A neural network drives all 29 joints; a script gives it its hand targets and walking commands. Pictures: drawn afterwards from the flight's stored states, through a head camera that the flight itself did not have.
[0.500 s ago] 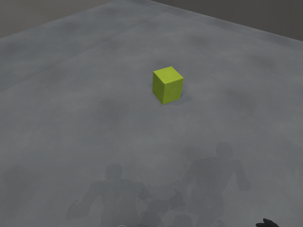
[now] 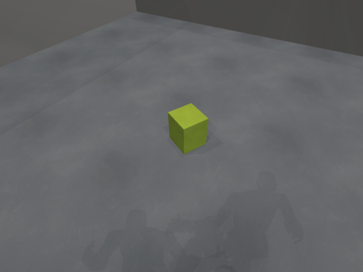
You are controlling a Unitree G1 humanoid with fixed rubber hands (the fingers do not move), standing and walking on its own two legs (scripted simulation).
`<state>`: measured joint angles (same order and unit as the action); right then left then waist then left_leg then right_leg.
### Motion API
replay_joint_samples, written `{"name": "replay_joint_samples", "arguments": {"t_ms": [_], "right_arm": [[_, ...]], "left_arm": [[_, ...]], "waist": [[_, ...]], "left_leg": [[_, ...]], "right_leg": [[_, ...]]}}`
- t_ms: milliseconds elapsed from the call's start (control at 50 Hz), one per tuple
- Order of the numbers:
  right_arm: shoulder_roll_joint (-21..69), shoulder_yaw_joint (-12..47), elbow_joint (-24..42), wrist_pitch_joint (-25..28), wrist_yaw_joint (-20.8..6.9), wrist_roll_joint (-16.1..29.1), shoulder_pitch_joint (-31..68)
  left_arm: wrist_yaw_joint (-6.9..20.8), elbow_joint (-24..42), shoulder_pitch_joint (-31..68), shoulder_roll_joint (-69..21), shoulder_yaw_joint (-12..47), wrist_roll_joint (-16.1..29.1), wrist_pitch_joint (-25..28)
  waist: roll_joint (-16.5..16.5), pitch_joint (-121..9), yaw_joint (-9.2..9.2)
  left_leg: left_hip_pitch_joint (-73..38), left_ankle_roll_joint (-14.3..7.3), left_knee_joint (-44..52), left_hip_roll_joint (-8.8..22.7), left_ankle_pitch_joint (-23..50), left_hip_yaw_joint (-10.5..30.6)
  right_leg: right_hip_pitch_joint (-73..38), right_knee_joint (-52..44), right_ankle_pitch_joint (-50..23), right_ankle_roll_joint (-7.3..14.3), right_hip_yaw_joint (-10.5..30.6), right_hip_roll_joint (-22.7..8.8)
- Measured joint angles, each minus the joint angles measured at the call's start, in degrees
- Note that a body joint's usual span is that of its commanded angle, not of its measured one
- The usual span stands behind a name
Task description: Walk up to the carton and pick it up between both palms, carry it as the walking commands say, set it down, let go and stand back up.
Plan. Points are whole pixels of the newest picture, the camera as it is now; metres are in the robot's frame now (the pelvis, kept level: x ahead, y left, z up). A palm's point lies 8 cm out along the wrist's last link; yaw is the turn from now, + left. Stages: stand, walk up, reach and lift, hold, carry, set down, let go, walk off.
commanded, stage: walk up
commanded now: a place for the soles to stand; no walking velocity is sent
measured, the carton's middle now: (187, 128) +1.23 -0.01 -0.63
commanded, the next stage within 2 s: none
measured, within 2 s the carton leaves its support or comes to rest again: neither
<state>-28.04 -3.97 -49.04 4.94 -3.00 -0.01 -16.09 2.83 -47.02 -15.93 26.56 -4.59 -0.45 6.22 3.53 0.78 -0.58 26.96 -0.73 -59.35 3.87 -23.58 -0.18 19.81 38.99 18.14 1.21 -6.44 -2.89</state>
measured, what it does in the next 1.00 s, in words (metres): walks ahead: left foot, then right foot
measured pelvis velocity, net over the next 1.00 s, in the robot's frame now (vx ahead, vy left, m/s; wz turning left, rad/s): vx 0.43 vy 0.01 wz -0.01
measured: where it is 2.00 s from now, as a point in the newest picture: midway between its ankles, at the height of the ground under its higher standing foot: (191, 198)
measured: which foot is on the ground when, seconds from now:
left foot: up 0.00-0.16, down 0.18-0.58, up 0.60-0.90, down 0.92-1.00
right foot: down 0.00-0.18, up 0.20-0.56, down 0.58-0.94, up 0.96-1.00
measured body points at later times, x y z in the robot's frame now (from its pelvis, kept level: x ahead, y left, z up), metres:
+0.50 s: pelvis +0.22 +0.02 +0.02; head +0.23 +0.03 +0.47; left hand +0.34 +0.35 -0.09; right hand +0.26 -0.34 -0.06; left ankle +0.21 +0.15 -0.72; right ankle +0.33 -0.12 -0.69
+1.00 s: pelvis +0.43 +0.01 +0.00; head +0.44 +0.02 +0.44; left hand +0.47 +0.35 -0.10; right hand +0.55 -0.33 -0.08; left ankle +0.52 +0.13 -0.72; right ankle +0.37 -0.12 -0.68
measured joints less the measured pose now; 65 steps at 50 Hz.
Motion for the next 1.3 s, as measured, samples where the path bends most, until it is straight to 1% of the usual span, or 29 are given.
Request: {"name": "replay_joint_samples", "arguments": {"t_ms": [60, 100, 160, 180, 220, 260, 300, 340, 400, 500, 540, 580, 600, 620, 660, 680, 740, 820, 880, 920, 960, 1000, 1040, 1080, 1140, 1220, 1260, 1280, 1300], "right_arm": [[0.93, 0.36, 0.24, -0.08, -0.93, -0.2, 1.17], [1.57, 0.55, 0.53, -0.12, -1.48, -0.28, 2.17], [1.46, 0.42, 0.99, 0.38, -2.07, -0.28, 3.62], [0.83, 0.29, 1.47, 0.81, -2.07, -0.38, 3.9], [0.22, -0.46, 2.58, 1.44, -1.05, -0.66, 4.31], [0.87, -0.54, 3.28, 1.4, -0.15, -0.18, 3.9], [1.89, -0.31, 3.5, 1.3, 0.48, -0.12, 2.97], [2.22, -0.01, 3.52, 1.26, 0.62, -0.25, 1.86], [1.5, 0.01, 3.58, 1.47, 0.46, -0.56, 0.01], [0.14, -0.74, 2.57, 1.03, 0.37, -0.39, -3.38], [-0.43, -0.99, 2.33, 0.74, 0.45, -0.49, -4.59], [-0.65, -1.07, 2.24, 0.46, 0.59, -0.61, -5.76], [-0.57, -0.98, 1.89, 0.3, 0.67, -0.64, -5.67], [-0.23, -0.7, 1.44, 0.1, 0.85, -0.57, -5.0], [0.41, 0.02, 1.12, -0.2, 1.24, 0.01, -3.49], [0.57, 0.31, 1.3, -0.14, 1.34, 0.15, -2.88], [1.33, 0.87, 2.09, 0.07, 0.98, 0.17, -1.13], [2.21, 1.13, 2.44, -0.34, -0.35, -0.18, 1.04], [2.32, 0.65, 2.29, -0.52, -1.14, -0.46, 1.99], [1.67, 0.14, 2.55, -0.23, -1.33, -0.62, 1.94], [1.06, -0.59, 3.23, 0.6, -0.61, -1.12, 1.95], [1.14, -0.75, 3.76, 1.02, 0.18, -0.79, 1.7], [1.75, -0.5, 3.91, 0.93, 0.69, -0.57, 1.2], [1.86, -0.18, 3.98, 0.96, 1.07, -0.61, 0.42], [1.21, -0.32, 4.05, 0.93, 0.98, -1.04, -0.91], [-0.01, -0.88, 3.73, 0.31, 0.58, -0.84, -2.76], [-0.19, -1.05, 3.82, -0.39, 0.6, -0.96, -3.8], [-0.17, -1.09, 3.61, -0.7, 0.72, -1.04, -3.89], [0.02, -1.0, 3.07, -1.08, 0.96, -0.9, -3.57]], "left_arm": [[0.17, 0.1, -0.97, 0.29, 0.51, -0.4, 0.0], [0.25, -0.09, -1.8, 0.73, 0.53, -0.31, -0.07], [0.52, -0.47, -2.89, 1.06, 0.71, -0.16, -0.5], [0.56, -0.32, -3.48, 1.07, 0.75, -0.18, -0.62], [0.38, -0.68, -3.27, 0.87, 0.81, -0.02, -1.22], [0.0, -1.03, -2.41, 1.04, 1.14, -0.05, -1.91], [-0.27, -1.26, -1.6, 1.28, 1.31, -0.05, -2.15], [0.03, -1.37, -1.19, 0.82, 1.4, -0.22, -2.16], [0.97, -1.52, -0.12, -0.13, 1.53, -0.65, -2.54], [2.4, -1.46, 2.03, -0.65, 0.75, -1.04, -3.08], [2.72, -1.54, 3.16, -0.65, 0.38, -0.9, -2.87], [2.54, -0.91, 3.77, 0.06, -0.11, -0.87, -1.93], [2.06, -0.46, 4.14, 0.34, -0.51, -0.84, -1.24], [1.51, 0.06, 4.4, 0.44, -0.7, -0.8, -0.69], [0.69, 0.59, 4.18, 0.07, -0.58, -0.16, -0.42], [0.38, 0.76, 3.75, -0.35, -0.33, 0.08, -0.49], [-0.16, 1.1, 2.2, -1.04, 0.46, 0.15, -0.64], [0.08, 1.55, -0.5, -0.93, 0.85, 0.09, -0.76], [0.35, 1.53, -2.75, -0.45, 0.75, -0.19, -1.31], [0.45, 1.5, -4.4, -0.1, 0.75, -0.4, -1.65], [0.18, 0.96, -5.03, 0.06, 0.73, -0.26, -2.0], [-0.37, 0.07, -4.19, -0.04, 1.02, -0.13, -2.67], [-0.67, -0.32, -3.36, 0.34, 1.31, -0.05, -2.94], [-0.46, -0.36, -2.89, 0.38, 1.38, -0.04, -2.83], [0.36, -0.19, -2.01, -0.2, 0.88, -0.22, -2.94], [1.41, 0.08, -1.0, -0.61, 0.35, -0.38, -2.67], [1.41, 0.57, -1.67, 0.49, -0.13, -0.59, -1.86], [1.04, 0.86, -1.89, 0.93, -0.46, -0.85, -1.3], [0.61, 1.07, -2.01, 1.08, -0.6, -0.86, -0.94]], "waist": [[-0.63, 0.38, -1.2], [-1.49, 0.6, -1.87], [-2.46, 0.87, -2.5], [-2.54, 0.89, -2.74], [-3.31, 1.83, -1.88], [-4.77, 2.47, -1.21], [-6.36, 2.6, -0.49], [-7.17, 2.1, 0.27], [-6.9, 2.07, 1.77], [-6.0, 1.65, 3.7], [-5.09, 1.16, 4.05], [-4.28, 0.49, 4.11], [-3.58, 0.64, 3.64], [-3.14, 1.16, 2.98], [-2.45, 1.83, 1.91], [-1.86, 1.97, 1.6], [-0.75, 2.34, 0.7], [-0.79, 3.16, -1.01], [-1.78, 3.01, -2.25], [-2.42, 2.44, -2.63], [-3.66, 2.57, -2.16], [-4.73, 2.93, -1.27], [-6.19, 3.1, -0.57], [-6.89, 2.9, 0.13], [-6.57, 2.82, 1.2], [-4.92, 2.0, 2.5], [-4.2, 0.86, 2.73], [-3.65, 0.69, 2.44], [-3.18, 0.76, 1.99]], "left_leg": [[2.38, 0.48, 8.0, 0.66, 1.62, -1.77], [2.97, 0.46, 13.3, 0.88, 5.63, -2.52], [1.58, -0.51, 20.82, 0.53, 10.71, -4.01], [0.06, -1.49, 23.41, 0.21, 10.44, -4.17], [-0.23, -1.91, 21.12, -0.69, 13.1, -4.84], [-1.92, -1.91, 20.11, -1.28, 11.06, -5.41], [-4.7, -1.67, 22.14, -1.66, 10.05, -5.87], [-7.38, -1.45, 24.99, -1.82, 10.03, -6.45], [-10.82, -1.28, 27.68, -1.61, 9.22, -6.82], [-16.11, 0.25, 30.23, -1.06, 6.48, -7.25], [-17.52, 1.0, 29.73, -0.38, 4.52, -7.24], [-17.13, 1.23, 25.48, 0.74, 1.01, -6.8], [-15.18, 0.25, 19.67, 1.61, -0.98, -5.79], [-12.47, -0.45, 12.2, 1.28, -1.67, -3.7], [-7.1, -0.86, 0.7, -0.58, -0.64, -0.41], [-4.89, -0.79, -1.66, -0.86, 0.06, 0.03], [0.11, 0.16, 1.8, 0.06, 1.64, -1.03], [2.94, 0.69, 12.05, 1.0, 6.49, -2.61], [1.35, 0.24, 19.2, 0.4, 9.2, -3.51], [-1.76, -0.77, 23.48, -0.58, 9.77, -4.21], [-2.58, -1.18, 22.52, -1.57, 14.05, -5.02], [-3.29, -1.17, 20.41, -2.02, 11.51, -5.29], [-5.58, -1.04, 21.69, -2.22, 9.81, -5.58], [-7.85, -0.65, 23.55, -1.97, 9.5, -5.74], [-10.79, -0.16, 25.21, -1.12, 8.48, -5.83], [-13.0, 0.6, 24.52, 0.47, 5.33, -5.31], [-11.76, -0.38, 19.15, 1.59, 0.63, -4.33], [-9.88, -1.02, 13.99, 1.7, -2.01, -2.95], [-7.47, -1.13, 7.95, 0.73, -2.7, -0.8]], "right_leg": [[-3.61, -2.08, 1.43, -0.44, -0.46, -0.83], [-5.92, -3.26, 2.6, -1.1, -0.69, -1.4], [-8.78, -3.45, 5.16, -1.73, -0.8, -2.49], [-8.54, -1.1, 6.81, -1.13, -0.42, -2.91], [-5.04, 10.21, 8.84, 0.63, 2.68, -3.15], [-0.03, 21.79, 6.92, 0.83, 6.63, -1.23], [3.92, 25.19, 4.66, 0.4, 6.88, -1.04], [6.74, 21.71, 2.99, -0.16, 6.04, -1.93], [8.96, 13.82, 1.68, -0.83, 5.04, -2.75], [8.86, 2.2, -4.33, -0.51, 4.36, -2.99], [7.25, -1.6, -6.22, 0.08, 3.71, -2.44], [4.19, -4.98, -5.81, 1.0, 3.31, -1.4], [4.05, -4.26, -7.14, 0.84, 2.98, -0.61], [4.33, -2.0, -6.28, 0.51, 2.9, -0.06], [3.18, -0.27, -3.75, 0.37, 2.93, 0.46], [2.0, -0.66, -2.95, 0.5, 2.75, 0.62], [-1.3, -2.69, -1.87, 0.44, 2.06, 0.72], [-5.2, -4.45, 0.02, 0.05, 1.5, 0.66], [-7.72, -4.22, 2.63, -0.46, 1.71, 0.12], [-8.42, -1.51, 5.81, -0.65, 2.12, -0.54], [-6.05, 7.24, 8.57, 0.38, 3.76, -1.47], [-1.15, 18.67, 7.77, 0.67, 6.83, -0.16], [2.82, 23.23, 5.78, 0.75, 7.52, 0.0], [5.41, 21.12, 4.45, 0.61, 6.92, -0.69], [6.98, 12.89, 4.48, 0.16, 5.72, -1.63], [5.87, 2.21, -2.18, 0.9, 4.08, -1.8], [3.46, -1.69, -2.66, 1.09, 3.45, -0.7], [3.84, -0.38, -4.57, 0.68, 3.02, -0.17], [4.21, 1.61, -4.08, 0.3, 2.74, 0.13]]}}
